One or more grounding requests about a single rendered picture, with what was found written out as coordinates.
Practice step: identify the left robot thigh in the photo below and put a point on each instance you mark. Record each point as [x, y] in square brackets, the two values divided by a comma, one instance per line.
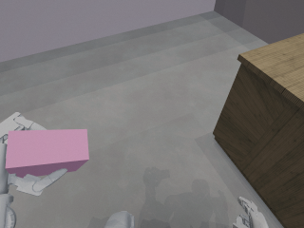
[120, 220]

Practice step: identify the table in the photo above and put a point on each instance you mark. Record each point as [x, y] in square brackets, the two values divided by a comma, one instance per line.
[261, 126]

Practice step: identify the robot right hand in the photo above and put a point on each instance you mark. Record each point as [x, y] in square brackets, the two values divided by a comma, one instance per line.
[255, 219]

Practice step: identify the robot left hand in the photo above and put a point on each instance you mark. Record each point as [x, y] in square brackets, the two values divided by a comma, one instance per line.
[29, 184]

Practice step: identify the left robot forearm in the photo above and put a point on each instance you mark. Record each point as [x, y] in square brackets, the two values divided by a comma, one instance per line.
[7, 215]

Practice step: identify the sponge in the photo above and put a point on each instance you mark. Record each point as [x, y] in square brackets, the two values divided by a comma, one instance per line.
[42, 152]

